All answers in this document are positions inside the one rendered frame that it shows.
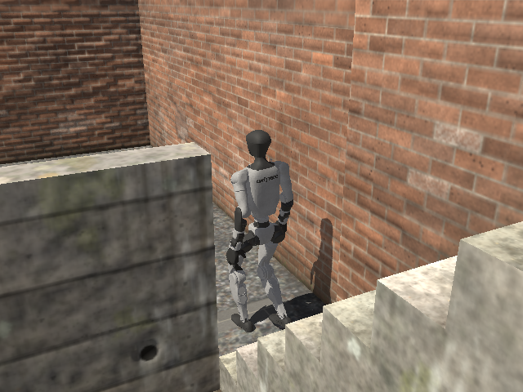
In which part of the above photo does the humanoid robot head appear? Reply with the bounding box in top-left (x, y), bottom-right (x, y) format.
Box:
top-left (246, 130), bottom-right (275, 171)

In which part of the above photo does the robot left upper arm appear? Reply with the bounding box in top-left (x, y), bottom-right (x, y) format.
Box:
top-left (230, 168), bottom-right (251, 218)

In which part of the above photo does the right robot shin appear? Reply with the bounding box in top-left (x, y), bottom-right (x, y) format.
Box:
top-left (261, 265), bottom-right (288, 319)

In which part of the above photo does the right robot hand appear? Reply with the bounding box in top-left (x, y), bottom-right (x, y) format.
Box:
top-left (275, 220), bottom-right (287, 233)

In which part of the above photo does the left robot hand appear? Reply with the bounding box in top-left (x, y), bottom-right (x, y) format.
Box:
top-left (226, 248), bottom-right (246, 271)

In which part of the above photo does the right robot forearm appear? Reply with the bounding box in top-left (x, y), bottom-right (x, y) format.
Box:
top-left (278, 200), bottom-right (293, 225)

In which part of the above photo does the robot right upper arm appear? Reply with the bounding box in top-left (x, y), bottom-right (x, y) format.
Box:
top-left (273, 161), bottom-right (293, 203)

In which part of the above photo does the left robot forearm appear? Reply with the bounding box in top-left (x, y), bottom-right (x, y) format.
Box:
top-left (230, 207), bottom-right (247, 251)

